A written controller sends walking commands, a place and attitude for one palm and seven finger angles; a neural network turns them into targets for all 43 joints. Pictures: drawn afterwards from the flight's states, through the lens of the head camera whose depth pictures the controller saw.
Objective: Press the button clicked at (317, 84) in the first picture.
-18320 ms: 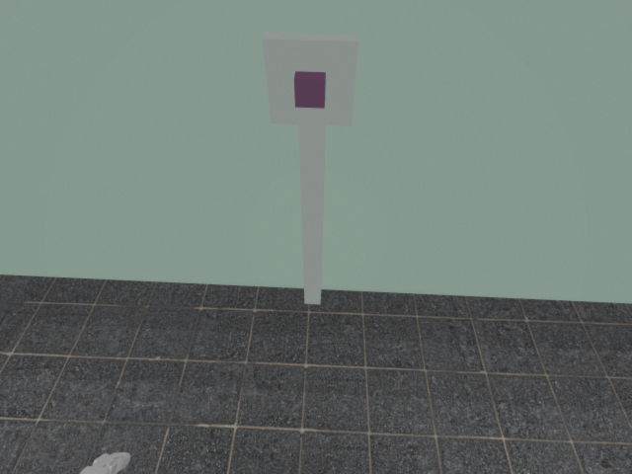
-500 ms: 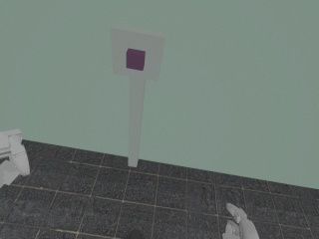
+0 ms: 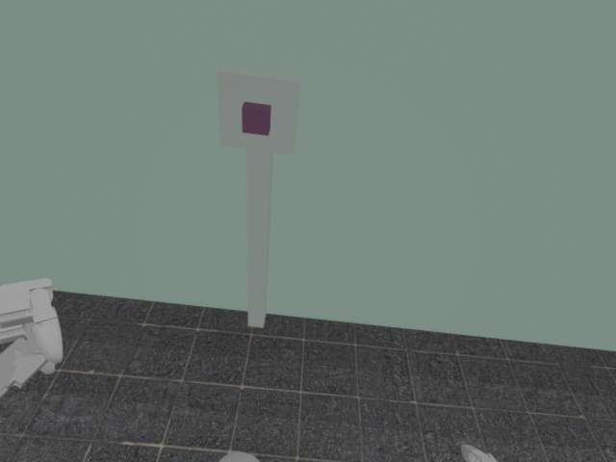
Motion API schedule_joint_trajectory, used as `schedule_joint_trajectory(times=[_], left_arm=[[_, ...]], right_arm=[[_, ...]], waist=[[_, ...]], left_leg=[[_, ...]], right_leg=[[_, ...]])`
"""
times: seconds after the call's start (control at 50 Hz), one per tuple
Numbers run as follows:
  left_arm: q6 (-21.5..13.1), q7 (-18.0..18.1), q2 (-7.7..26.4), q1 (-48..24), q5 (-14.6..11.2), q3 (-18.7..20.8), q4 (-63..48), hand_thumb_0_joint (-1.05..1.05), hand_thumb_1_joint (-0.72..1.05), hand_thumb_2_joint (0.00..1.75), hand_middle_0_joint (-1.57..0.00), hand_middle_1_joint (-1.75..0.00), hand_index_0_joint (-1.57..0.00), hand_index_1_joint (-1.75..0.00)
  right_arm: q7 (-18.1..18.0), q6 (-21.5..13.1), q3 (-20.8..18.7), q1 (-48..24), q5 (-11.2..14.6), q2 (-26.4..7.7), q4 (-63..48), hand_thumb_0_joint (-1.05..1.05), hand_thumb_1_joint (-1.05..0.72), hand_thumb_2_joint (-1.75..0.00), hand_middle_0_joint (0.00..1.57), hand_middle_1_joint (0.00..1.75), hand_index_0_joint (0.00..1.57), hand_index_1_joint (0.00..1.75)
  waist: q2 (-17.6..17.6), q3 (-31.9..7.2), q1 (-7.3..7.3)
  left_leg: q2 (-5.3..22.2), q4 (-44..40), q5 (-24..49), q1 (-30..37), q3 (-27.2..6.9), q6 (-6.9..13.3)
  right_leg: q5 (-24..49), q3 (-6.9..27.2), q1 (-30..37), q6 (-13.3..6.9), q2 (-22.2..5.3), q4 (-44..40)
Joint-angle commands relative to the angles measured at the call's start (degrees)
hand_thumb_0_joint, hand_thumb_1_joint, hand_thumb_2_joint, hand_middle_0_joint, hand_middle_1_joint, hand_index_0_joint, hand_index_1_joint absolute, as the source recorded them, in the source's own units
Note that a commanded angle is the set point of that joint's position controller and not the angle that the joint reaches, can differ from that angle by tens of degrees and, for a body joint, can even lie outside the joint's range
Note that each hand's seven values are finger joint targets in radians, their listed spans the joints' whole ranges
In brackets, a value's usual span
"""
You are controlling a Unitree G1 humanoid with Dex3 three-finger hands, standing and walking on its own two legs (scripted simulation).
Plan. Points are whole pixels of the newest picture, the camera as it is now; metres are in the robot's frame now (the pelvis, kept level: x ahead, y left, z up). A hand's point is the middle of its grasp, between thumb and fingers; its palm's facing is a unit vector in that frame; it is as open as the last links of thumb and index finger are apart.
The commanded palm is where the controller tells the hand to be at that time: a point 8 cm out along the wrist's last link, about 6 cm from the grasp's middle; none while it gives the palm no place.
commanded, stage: stop stepping back and stand still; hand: left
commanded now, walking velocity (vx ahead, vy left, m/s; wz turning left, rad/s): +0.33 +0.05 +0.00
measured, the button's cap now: (256, 118) +0.78 +0.16 +0.11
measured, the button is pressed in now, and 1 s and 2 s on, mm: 0 0 0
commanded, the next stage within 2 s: let the arm hang, fingers relaxed in 1.52 s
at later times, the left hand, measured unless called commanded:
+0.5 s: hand (25, 386) +0.13 +0.25 +0.17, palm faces +0.43 -0.73 -0.53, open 3.1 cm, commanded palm +0.07 +0.28 +0.18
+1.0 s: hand (48, 333) +0.18 +0.26 +0.17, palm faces +0.36 -0.79 -0.50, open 3.1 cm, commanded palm +0.12 +0.30 +0.18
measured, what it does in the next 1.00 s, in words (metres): steps on the spot: left foot, then right foot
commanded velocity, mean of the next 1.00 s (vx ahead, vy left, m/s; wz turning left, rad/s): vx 0.05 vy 0.00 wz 0.00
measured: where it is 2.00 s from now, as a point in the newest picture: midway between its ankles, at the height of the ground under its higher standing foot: outside the picture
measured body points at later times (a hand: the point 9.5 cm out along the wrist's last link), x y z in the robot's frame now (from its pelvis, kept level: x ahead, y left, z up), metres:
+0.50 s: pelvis -0.04 -0.01 -0.01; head -0.04 -0.02 +0.44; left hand +0.11 +0.29 +0.20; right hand +0.12 -0.22 -0.12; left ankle -0.06 +0.14 -0.69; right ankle -0.02 -0.08 -0.73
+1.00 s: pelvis +0.00 +0.01 +0.01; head +0.02 +0.02 +0.45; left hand +0.16 +0.30 +0.20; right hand +0.19 -0.20 -0.07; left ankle +0.01 +0.13 -0.73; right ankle -0.02 -0.08 -0.73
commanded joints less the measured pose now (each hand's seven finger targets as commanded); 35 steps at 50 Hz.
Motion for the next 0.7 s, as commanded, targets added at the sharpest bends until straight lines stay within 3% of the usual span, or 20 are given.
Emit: schedule_joint_trajectory(times=[0.0, 0.06, 0.08, 0.1, 0.12, 0.14, 0.16, 0.2, 0.26, 0.32, 0.36, 0.38, 0.4, 0.42, 0.44, 0.46, 0.48, 0.56, 0.62, 0.68], left_arm=[[-5.3, 2.7, 7.9, -8.2, 1.5, 5.0, -5.6, 0.00, 0.90, 0.90, -1.30, -1.50, -1.30, -1.50], [-5.5, 4.7, 5.3, -14.7, 2.1, 1.1, -2.1, 0.00, 0.90, 0.90, -1.30, -1.50, -1.30, -1.50], [-5.9, 5.0, 5.5, -17.4, 1.9, 0.7, -2.8, 0.00, 0.90, 0.90, -1.30, -1.50, -1.30, -1.50], [-6.4, 5.1, 5.2, -19.3, 1.8, 0.1, -5.6, 0.00, 0.90, 0.90, -1.30, -1.50, -1.30, -1.50], [-7.3, 5.0, 7.2, -21.9, 3.2, 0.7, -8.8, 0.00, 0.90, 0.90, -1.30, -1.50, -1.30, -1.50], [-7.7, 4.7, 9.2, -19.5, 3.4, 3.3, -7.8, 0.00, 0.90, 0.90, -1.30, -1.50, -1.30, -1.50], [-8.2, 4.2, 13.2, -19.8, 2.6, 5.8, -11.8, 0.00, 0.90, 0.90, -1.30, -1.50, -1.30, -1.50], [-7.5, 3.1, 7.7, -10.4, 2.6, 3.7, -10.8, 0.00, 0.90, 0.90, -1.30, -1.50, -1.30, -1.50], [-6.8, 2.8, 7.1, -2.2, 2.1, 4.3, -8.7, 0.00, 0.90, 0.90, -1.30, -1.50, -1.30, -1.50], [-6.4, 3.2, 7.8, -1.8, 1.6, 6.2, -3.4, 0.00, 0.90, 0.90, -1.30, -1.50, -1.30, -1.50], [-5.4, 3.7, 8.3, -3.3, 1.5, 6.8, 0.4, 0.00, 0.90, 0.90, -1.30, -1.50, -1.30, -1.50], [-5.0, 3.8, 8.7, -4.9, 1.5, 6.7, 0.9, 0.00, 0.90, 0.90, -1.30, -1.50, -1.30, -1.50], [-4.1, 3.8, 10.1, -5.2, 1.5, 7.7, 2.3, 0.00, 0.90, 0.90, -1.30, -1.50, -1.30, -1.50], [-4.7, 3.7, 10.9, -9.1, 1.0, 7.8, 0.6, 0.00, 0.90, 0.90, -1.30, -1.50, -1.30, -1.50], [-6.3, 3.3, 11.8, -10.7, 0.7, 8.8, -1.3, 0.00, 0.90, 0.90, -1.30, -1.50, -1.30, -1.50], [-6.8, 3.5, 10.1, -15.4, 1.5, 6.8, -4.2, 0.00, 0.90, 0.90, -1.30, -1.50, -1.30, -1.50], [-7.0, 3.3, 9.1, -9.9, 1.4, 6.8, -1.4, 0.00, 0.90, 0.90, -1.30, -1.50, -1.30, -1.50], [-8.8, 3.5, 7.4, -10.7, 1.2, 3.8, -5.4, 0.00, 0.90, 0.90, -1.30, -1.50, -1.30, -1.50], [-8.9, 4.4, 7.3, -7.5, 1.4, 4.3, -2.9, 0.00, 0.90, 0.90, -1.30, -1.50, -1.30, -1.50], [-9.1, 4.9, 7.5, -4.5, 1.1, 5.5, -4.2, 0.00, 0.90, 0.90, -1.30, -1.50, -1.30, -1.50]], right_arm=[[-2.0, -5.7, -1.9, -10.6, -0.9, -6.2, -9.4, 0.00, -0.90, -0.90, 0.20, 0.30, 0.20, 0.30], [-3.8, -9.2, -1.9, -8.3, -0.8, -7.1, -7.7, 0.00, -0.90, -0.90, 0.20, 0.30, 0.20, 0.30], [-4.2, -9.4, -2.2, -6.7, -0.9, -8.1, -8.4, 0.00, -0.90, -0.90, 0.20, 0.30, 0.20, 0.30], [-4.1, -9.2, -2.8, -6.9, -0.8, -10.2, -9.8, 0.00, -0.90, -0.90, 0.20, 0.30, 0.20, 0.30], [-3.4, -9.2, -2.7, -6.6, -0.7, -9.1, -10.0, 0.00, -0.90, -0.90, 0.20, 0.30, 0.20, 0.30], [-2.8, -9.2, -3.2, -7.4, -0.6, -8.8, -9.9, 0.00, -0.90, -0.90, 0.20, 0.30, 0.20, 0.30], [-2.2, -9.5, -2.9, -6.4, -1.2, -7.7, -8.4, 0.00, -0.90, -0.90, 0.20, 0.30, 0.20, 0.30], [-0.3, -9.7, -3.1, -8.3, -0.4, -7.3, -9.3, 0.00, -0.90, -0.90, 0.20, 0.30, 0.20, 0.30], [0.6, -9.0, -2.9, -9.6, 0.1, -7.5, -9.8, 0.00, -0.90, -0.90, 0.20, 0.30, 0.20, 0.30], [-0.5, -6.8, -2.3, -10.3, -0.7, -7.2, -10.8, 0.00, -0.90, -0.90, 0.20, 0.30, 0.20, 0.30], [-1.5, -5.4, -2.2, -10.1, -0.6, -6.7, -10.8, 0.00, -0.90, -0.90, 0.20, 0.30, 0.20, 0.30], [-1.6, -4.8, -2.3, -10.5, -0.4, -6.3, -10.7, 0.00, -0.90, -0.90, 0.20, 0.30, 0.20, 0.30], [-1.5, -4.2, -3.1, -10.8, 0.1, -5.9, -11.2, 0.00, -0.90, -0.90, 0.20, 0.30, 0.20, 0.30], [-1.6, -4.6, -3.4, -11.7, -0.2, -7.3, -11.1, 0.00, -0.90, -0.90, 0.20, 0.30, 0.20, 0.30], [-1.5, -5.0, -3.4, -10.4, -1.2, -7.5, -9.5, 0.00, -0.90, -0.90, 0.20, 0.30, 0.20, 0.30], [-0.8, -5.3, -3.0, -11.2, -0.3, -6.7, -8.9, 0.00, -0.90, -0.90, 0.20, 0.30, 0.20, 0.30], [-1.0, -5.6, -3.3, -10.2, -0.5, -7.3, -8.6, 0.00, -0.90, -0.90, 0.20, 0.30, 0.20, 0.30], [-1.6, -6.2, -2.4, -12.8, -0.4, -7.0, -9.6, 0.00, -0.90, -0.90, 0.20, 0.30, 0.20, 0.30], [-2.1, -7.0, -2.7, -11.6, -0.3, -6.5, -10.4, 0.00, -0.90, -0.90, 0.20, 0.30, 0.20, 0.30], [-2.0, -6.9, -3.3, -10.2, -0.2, -6.5, -11.4, 0.00, -0.90, -0.90, 0.20, 0.30, 0.20, 0.30]], waist=[[3.2, 6.7, -0.07], [2.4, 2.3, -0.23], [9.4, 1.2, -0.71], [23.0, 2.8, -0.75], [26.2, 4.4, -0.90], [17.7, 5.4, -0.80], [21.0, 3.5, -1.38], [12.4, 6.6, -0.47], [18.8, 6.1, 0.52], [17.9, 7.0, 0.48], [11.6, 5.4, 0.99], [3.4, 4.9, 1.21], [-12.2, 4.7, 1.18], [-12.8, 6.9, 0.53], [-6.1, 5.9, -0.70], [-5.3, 0.8, -1.39], [-1.0, 2.9, -0.88], [-0.9, 4.6, -0.36], [-4.1, 4.7, 1.26], [0.5, 3.4, 1.27]], left_leg=[[6.2, -18.8, -6.2, 8.7, 1.5, 2.9], [3.9, -45.1, -5.9, 23.0, 5.4, 4.1], [5.0, -49.9, -7.3, 28.4, 3.2, 4.4], [15.0, -53.3, -10.1, 33.2, -14.1, 8.3], [23.0, -54.1, -5.0, 35.0, -25.9, 12.2], [24.3, -54.5, 1.5, 33.3, -24.6, 13.5], [24.5, -55.5, -1.5, 31.1, -29.8, 14.6], [21.9, -54.1, 2.4, 25.8, -20.9, 14.0], [15.9, -54.8, -6.7, 16.0, -6.8, 10.1], [16.6, -55.2, -19.5, 5.4, -6.2, 9.4], [12.9, -45.6, -22.4, 0.9, -2.3, 7.1], [9.1, -33.1, -20.0, -1.3, -0.1, 5.6], [2.8, -14.3, -17.5, -5.2, 3.3, 3.6], [2.0, -2.8, -14.0, -5.4, -0.2, 3.0], [3.4, 0.4, -9.6, -3.6, -1.2, 2.1], [4.0, 0.5, -8.9, -0.9, -2.5, 2.1], [4.6, 0.1, -3.9, 2.7, -2.2, 1.8], [5.3, -16.4, 0.1, 10.6, 1.8, 2.1], [3.9, -29.0, 0.5, 15.1, 4.6, 2.8], [3.2, -40.4, 4.5, 22.2, 4.4, 3.0]], right_leg=[[-13.9, 10.0, -11.8, -5.5, -12.9, -18.0], [-11.8, 6.0, -4.5, -3.3, -11.0, -8.7], [-9.1, 3.7, -5.4, -1.5, -7.7, 0.0], [-10.2, 0.0, -16.4, 1.3, -2.5, 12.2], [-12.9, -2.2, -25.9, 2.6, -0.7, 21.6], [-9.6, -0.3, -27.8, 2.5, -1.3, 26.7], [-9.7, 2.3, -28.2, 2.6, -2.7, 32.0], [-2.1, 2.4, -24.9, 2.9, -4.6, 28.7], [2.0, -3.4, -10.9, 3.2, -2.3, 16.2], [-1.4, -5.2, 2.3, 3.0, -0.8, 8.8], [-4.5, -5.7, 12.1, 2.1, 0.7, 1.2], [-9.0, 2.0, 13.6, 0.1, -3.7, -6.7], [-20.2, 25.8, 10.4, -5.7, -16.0, -17.9], [-11.9, 35.6, 5.3, -7.7, -23.3, -22.5], [5.0, 28.9, 5.8, -7.9, -22.3, -19.6], [-4.1, 30.7, 4.4, -6.9, -22.7, -19.9], [-2.9, 26.4, 0.3, -5.9, -20.2, -19.8], [9.8, 10.0, -1.8, -4.3, -17.1, -17.2], [11.2, 8.6, 0.9, -3.6, -16.4, -16.4], [15.4, 8.7, 2.1, -2.7, -15.8, -12.8]])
